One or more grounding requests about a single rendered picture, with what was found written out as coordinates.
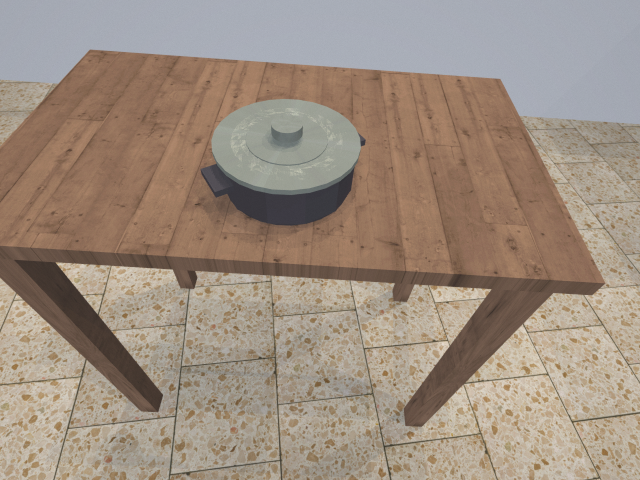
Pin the knob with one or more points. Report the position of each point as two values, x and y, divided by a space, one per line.
286 128

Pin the lid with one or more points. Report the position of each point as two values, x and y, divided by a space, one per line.
246 152

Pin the table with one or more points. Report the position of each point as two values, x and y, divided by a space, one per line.
449 190

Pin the pot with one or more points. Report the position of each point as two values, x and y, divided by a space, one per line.
280 209

